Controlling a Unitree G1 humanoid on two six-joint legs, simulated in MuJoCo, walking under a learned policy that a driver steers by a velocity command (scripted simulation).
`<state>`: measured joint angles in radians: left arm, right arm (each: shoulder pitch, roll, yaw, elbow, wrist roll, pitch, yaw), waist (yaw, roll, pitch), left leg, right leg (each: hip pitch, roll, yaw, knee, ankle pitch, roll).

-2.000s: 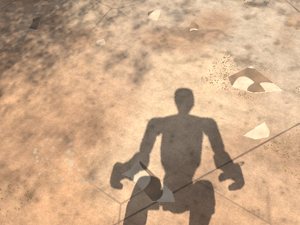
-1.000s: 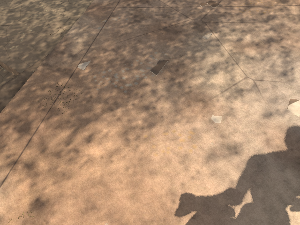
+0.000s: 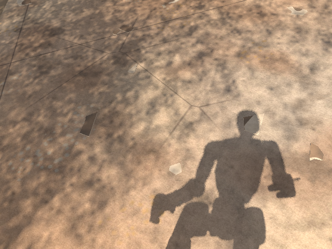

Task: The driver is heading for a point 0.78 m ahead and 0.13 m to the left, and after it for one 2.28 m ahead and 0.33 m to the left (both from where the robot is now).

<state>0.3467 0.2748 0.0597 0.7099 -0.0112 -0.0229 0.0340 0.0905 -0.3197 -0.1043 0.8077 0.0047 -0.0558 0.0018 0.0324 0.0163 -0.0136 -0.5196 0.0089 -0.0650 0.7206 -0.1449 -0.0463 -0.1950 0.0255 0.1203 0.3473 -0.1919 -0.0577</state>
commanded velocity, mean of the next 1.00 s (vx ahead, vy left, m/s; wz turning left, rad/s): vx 0.46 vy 0.00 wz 0.09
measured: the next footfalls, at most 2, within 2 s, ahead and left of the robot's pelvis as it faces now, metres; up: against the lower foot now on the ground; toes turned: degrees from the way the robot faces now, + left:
left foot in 0.20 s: +0.17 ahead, +0.15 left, +0.00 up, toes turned -6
right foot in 0.66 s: +0.46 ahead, -0.12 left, +0.00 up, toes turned +0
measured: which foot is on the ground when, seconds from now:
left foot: up 0.00-0.18, down 0.20-0.66, up 0.68-1.00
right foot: down 0.00-0.20, up 0.22-0.64, down 0.66-1.00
